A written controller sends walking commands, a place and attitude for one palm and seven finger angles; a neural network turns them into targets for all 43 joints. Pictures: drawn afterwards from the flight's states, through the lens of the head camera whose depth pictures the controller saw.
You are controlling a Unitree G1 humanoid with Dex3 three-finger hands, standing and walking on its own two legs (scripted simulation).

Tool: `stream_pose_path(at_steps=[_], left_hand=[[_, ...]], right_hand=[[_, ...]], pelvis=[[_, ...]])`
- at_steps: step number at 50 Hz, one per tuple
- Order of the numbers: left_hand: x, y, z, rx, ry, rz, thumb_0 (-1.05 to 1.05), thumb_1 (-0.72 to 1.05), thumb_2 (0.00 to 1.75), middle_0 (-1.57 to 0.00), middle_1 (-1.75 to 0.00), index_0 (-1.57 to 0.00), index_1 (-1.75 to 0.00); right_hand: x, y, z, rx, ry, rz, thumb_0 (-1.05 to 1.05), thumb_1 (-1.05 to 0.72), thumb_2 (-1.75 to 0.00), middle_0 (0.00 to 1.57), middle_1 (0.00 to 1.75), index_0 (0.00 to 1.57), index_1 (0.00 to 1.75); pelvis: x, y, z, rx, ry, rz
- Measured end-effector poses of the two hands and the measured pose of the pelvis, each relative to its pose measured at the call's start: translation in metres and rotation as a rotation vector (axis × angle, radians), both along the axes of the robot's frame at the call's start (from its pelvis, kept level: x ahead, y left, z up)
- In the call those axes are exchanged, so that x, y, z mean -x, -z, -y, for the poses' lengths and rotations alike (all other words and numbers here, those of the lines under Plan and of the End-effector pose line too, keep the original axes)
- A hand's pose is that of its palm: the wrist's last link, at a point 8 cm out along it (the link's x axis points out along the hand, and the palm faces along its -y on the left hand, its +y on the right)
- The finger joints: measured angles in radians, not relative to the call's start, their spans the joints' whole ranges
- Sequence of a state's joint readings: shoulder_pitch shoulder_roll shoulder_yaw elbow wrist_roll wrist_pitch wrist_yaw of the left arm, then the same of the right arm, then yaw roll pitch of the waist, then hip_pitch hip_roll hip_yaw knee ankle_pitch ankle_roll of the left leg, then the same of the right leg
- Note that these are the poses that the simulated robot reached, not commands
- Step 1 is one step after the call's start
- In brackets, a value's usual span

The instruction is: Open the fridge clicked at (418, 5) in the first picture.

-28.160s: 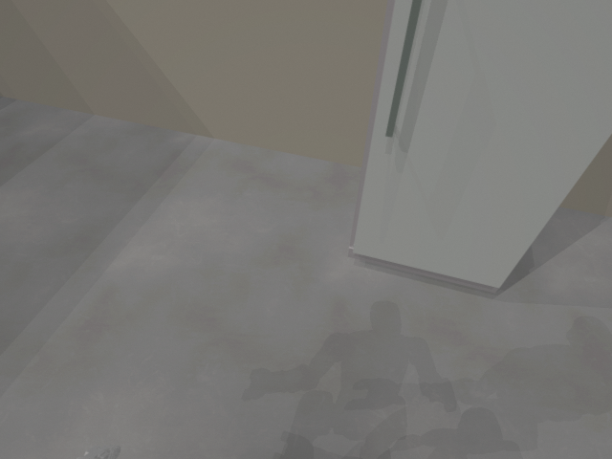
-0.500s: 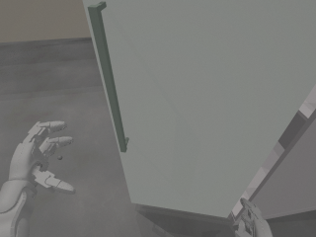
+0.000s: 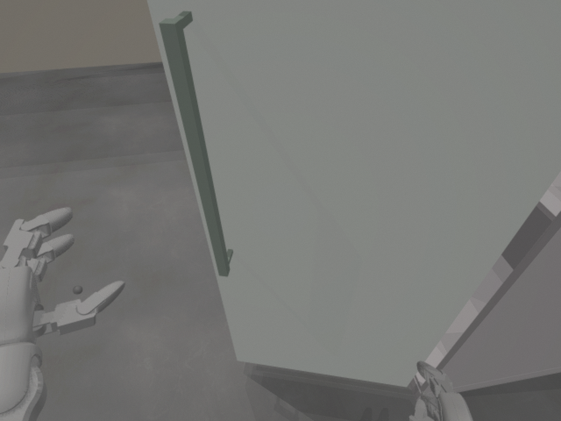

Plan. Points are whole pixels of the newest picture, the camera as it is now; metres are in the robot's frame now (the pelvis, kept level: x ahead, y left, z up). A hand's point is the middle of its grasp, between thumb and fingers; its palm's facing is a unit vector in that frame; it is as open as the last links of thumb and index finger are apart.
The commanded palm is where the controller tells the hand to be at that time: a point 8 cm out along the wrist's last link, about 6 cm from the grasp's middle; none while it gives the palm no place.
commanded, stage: draw the hand back to the body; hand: left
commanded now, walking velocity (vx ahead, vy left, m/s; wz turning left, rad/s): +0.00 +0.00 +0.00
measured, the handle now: (209, 177) +0.43 +0.18 +0.14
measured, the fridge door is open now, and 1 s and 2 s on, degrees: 72 72 72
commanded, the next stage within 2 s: step back with the hand held close in 0.62 s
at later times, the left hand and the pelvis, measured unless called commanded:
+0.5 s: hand (56, 294) +0.19 +0.28 +0.15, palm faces +0.50 -0.79 -0.35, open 7.5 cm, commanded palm +0.14 +0.31 +0.17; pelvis +0.00 +0.00 +0.00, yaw +0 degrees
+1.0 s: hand (62, 303) +0.18 +0.27 +0.15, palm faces +0.39 -0.81 -0.44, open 7.4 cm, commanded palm +0.12 +0.31 +0.17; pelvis -0.02 +0.01 +0.00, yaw -1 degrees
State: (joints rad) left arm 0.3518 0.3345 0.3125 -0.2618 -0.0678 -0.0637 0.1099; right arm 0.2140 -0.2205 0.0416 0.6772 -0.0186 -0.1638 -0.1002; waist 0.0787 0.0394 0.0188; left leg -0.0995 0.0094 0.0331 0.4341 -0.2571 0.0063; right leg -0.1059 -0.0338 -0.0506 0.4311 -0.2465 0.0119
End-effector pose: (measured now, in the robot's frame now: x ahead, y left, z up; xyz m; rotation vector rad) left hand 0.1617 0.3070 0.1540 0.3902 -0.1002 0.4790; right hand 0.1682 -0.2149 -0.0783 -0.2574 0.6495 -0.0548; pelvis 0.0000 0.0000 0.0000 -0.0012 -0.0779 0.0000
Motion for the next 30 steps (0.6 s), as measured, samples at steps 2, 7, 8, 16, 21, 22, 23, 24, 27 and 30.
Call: stream_pose_path(at_steps=[2, 7, 8, 16, 21, 22, 23, 24, 27, 30], left_hand=[[0.0, -0.003, -0.001, -0.008, 0.003, 0.004, 0.0, 0.23, 0.57, -0.23, -0.69, -0.23, -0.7], [0.003, -0.007, -0.004, -0.024, 0.002, 0.006, 0.0, 0.41, 0.66, -0.22, -0.59, -0.23, -0.59], [0.004, -0.008, -0.004, -0.027, 0.001, 0.008, 0.0, 0.44, 0.67, -0.22, -0.57, -0.23, -0.57], [0.013, -0.019, -0.007, -0.055, -0.012, 0.04, 0.01, 0.72, 0.81, -0.21, -0.4, -0.22, -0.41], [0.016, -0.018, -0.008, -0.046, -0.024, 0.037, 0.01, 0.82, 0.86, -0.21, -0.34, -0.21, -0.35], [0.017, -0.017, -0.008, -0.042, -0.026, 0.035, 0.01, 0.84, 0.87, -0.21, -0.34, -0.21, -0.34], [0.017, -0.016, -0.008, -0.039, -0.027, 0.033, 0.01, 0.85, 0.87, -0.21, -0.33, -0.21, -0.33], [0.017, -0.015, -0.008, -0.035, -0.027, 0.032, 0.01, 0.86, 0.88, -0.21, -0.32, -0.21, -0.33], [0.017, -0.014, -0.006, -0.029, -0.023, 0.031, 0.01, 0.87, 0.88, -0.21, -0.31, -0.21, -0.32], [0.018, -0.014, -0.005, -0.03, -0.018, 0.033, 0.01, 0.88, 0.89, -0.21, -0.31, -0.21, -0.31]], right_hand=[[-0.002, -0.001, -0.001, -0.004, 0.003, 0.001, 0.01, -0.9, -0.89, 0.2, 0.3, 0.21, 0.3], [-0.008, -0.004, -0.003, -0.004, 0.004, 0.007, 0.01, -0.9, -0.89, 0.2, 0.3, 0.21, 0.3], [-0.009, -0.005, -0.003, -0.003, 0.002, 0.009, 0.01, -0.9, -0.89, 0.2, 0.3, 0.21, 0.3], [-0.015, -0.008, -0.005, -0.001, -0.009, 0.018, 0.01, -0.9, -0.89, 0.2, 0.3, 0.21, 0.3], [-0.014, -0.007, -0.007, -0.003, -0.014, 0.011, 0.01, -0.9, -0.89, 0.2, 0.3, 0.21, 0.3], [-0.013, -0.007, -0.007, -0.003, -0.014, 0.01, 0.01, -0.9, -0.89, 0.2, 0.3, 0.21, 0.3], [-0.012, -0.007, -0.007, -0.003, -0.014, 0.008, 0.01, -0.9, -0.89, 0.2, 0.3, 0.21, 0.3], [-0.012, -0.007, -0.007, -0.002, -0.014, 0.007, 0.01, -0.9, -0.89, 0.2, 0.3, 0.21, 0.3], [-0.009, -0.007, -0.006, -0.001, -0.013, 0.006, 0.01, -0.9, -0.89, 0.2, 0.3, 0.21, 0.3], [-0.006, -0.007, -0.005, 0.001, -0.009, 0.005, 0.01, -0.9, -0.89, 0.2, 0.3, 0.21, 0.3]], pelvis=[[-0.002, 0.0, -0.001, 0.0, 0.002, 0.002], [-0.005, -0.001, -0.003, 0.002, 0.006, 0.005], [-0.005, -0.001, -0.003, 0.003, 0.006, 0.005], [-0.006, -0.001, -0.005, 0.003, 0.004, 0.01], [-0.004, -0.001, -0.004, 0.003, 0.001, 0.012], [-0.003, -0.001, -0.004, 0.003, 0.001, 0.013], [-0.003, -0.001, -0.004, 0.003, 0.001, 0.014], [-0.002, -0.001, -0.004, 0.003, 0.001, 0.015], [-0.001, -0.002, -0.003, 0.003, 0.002, 0.018], [0.0, -0.002, -0.002, 0.004, 0.002, 0.02]])
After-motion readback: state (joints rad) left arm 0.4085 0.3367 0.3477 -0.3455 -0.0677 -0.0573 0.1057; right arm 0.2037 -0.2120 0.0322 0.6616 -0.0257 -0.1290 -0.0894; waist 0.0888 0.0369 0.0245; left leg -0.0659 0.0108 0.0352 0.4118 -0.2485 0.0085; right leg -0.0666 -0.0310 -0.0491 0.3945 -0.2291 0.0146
